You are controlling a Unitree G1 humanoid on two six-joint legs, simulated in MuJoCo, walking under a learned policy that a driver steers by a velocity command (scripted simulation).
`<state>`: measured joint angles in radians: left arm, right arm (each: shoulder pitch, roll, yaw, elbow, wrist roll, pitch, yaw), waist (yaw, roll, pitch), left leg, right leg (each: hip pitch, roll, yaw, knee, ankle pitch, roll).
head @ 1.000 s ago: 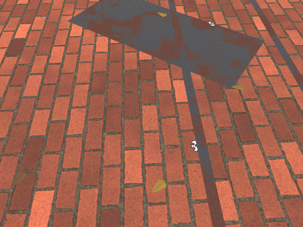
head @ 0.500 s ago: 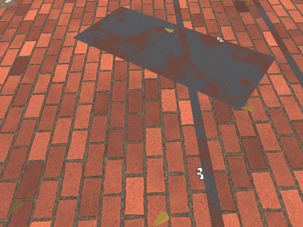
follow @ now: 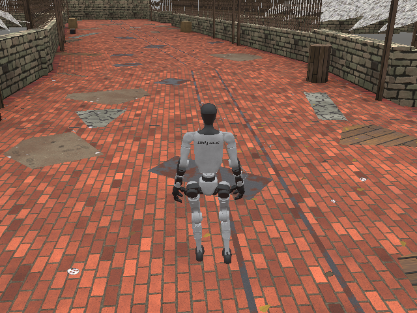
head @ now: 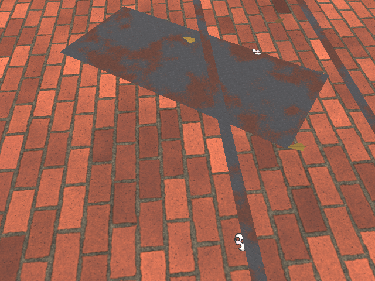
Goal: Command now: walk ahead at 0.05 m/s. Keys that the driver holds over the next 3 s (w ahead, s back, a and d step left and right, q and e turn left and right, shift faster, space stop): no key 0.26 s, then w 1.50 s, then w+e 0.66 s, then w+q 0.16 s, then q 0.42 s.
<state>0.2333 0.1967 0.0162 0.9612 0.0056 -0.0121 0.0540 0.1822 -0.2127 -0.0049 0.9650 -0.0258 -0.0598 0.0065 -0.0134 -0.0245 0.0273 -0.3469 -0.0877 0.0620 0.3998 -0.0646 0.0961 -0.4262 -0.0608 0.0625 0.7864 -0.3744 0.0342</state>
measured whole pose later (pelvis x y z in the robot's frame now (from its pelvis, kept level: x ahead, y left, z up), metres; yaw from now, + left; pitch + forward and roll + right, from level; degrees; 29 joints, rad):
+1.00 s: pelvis +0.32 +0.00 -0.01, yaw +1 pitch +3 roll +1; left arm -0.07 0.21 0.03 0.83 -0.03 -0.10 -0.04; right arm 0.49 -0.21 -0.03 1.08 0.01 -0.08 -0.01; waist -0.09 -0.02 0.03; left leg 0.17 -0.02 0.03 0.19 -0.40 0.02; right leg -0.60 -0.03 -0.05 0.53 0.01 -0.08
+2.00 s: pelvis +0.87 +0.05 +0.01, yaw -3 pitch +2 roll +2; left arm 0.10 0.25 0.06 0.90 -0.02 -0.06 -0.01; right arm 0.35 -0.23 -0.05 1.00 -0.01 -0.10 -0.01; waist -0.06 -0.04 -0.01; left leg 0.03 -0.05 0.14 0.17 -0.23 0.05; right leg -0.71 -0.10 0.05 0.72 0.09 -0.04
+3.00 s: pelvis +1.38 -0.05 +0.01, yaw -8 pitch +4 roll -1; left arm 0.12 0.29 0.06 0.71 0.01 -0.01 0.05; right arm 0.21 -0.29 -0.07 0.75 0.01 -0.01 -0.01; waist -0.03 -0.01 0.04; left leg -0.37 -0.11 -0.12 0.43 -0.11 0.07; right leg -0.62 -0.02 0.13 0.89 -0.30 0.08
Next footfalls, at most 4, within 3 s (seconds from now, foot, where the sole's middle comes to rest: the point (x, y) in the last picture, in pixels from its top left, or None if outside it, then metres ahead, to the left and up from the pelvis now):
0.08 right None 0.08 -0.14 -0.77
1.04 right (225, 266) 0.54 -0.11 -0.77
1.60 left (157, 196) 0.83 0.14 -0.77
2.18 right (213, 138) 1.14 -0.10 -0.77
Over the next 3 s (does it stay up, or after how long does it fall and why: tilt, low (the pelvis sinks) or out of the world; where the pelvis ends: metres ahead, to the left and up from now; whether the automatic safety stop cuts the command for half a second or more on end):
stays up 1.38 -0.05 0.01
